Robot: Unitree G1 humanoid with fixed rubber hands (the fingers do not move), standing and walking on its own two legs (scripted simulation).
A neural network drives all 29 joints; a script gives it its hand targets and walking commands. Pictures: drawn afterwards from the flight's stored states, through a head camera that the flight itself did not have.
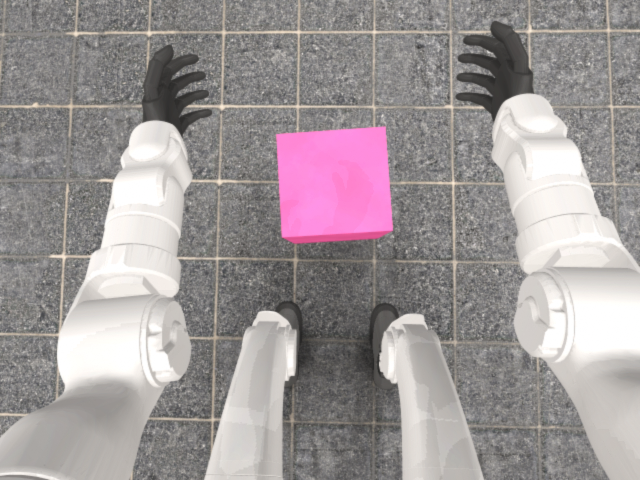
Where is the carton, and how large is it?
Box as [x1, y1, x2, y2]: [276, 127, 392, 243]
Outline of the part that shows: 385,127 276,134 282,237 294,243 377,238 392,230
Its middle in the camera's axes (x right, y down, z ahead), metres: +0.03 -0.10 +0.85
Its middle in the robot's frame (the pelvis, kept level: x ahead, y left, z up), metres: +0.49 +0.02 -0.51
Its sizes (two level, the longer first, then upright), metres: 0.210 0.200 0.250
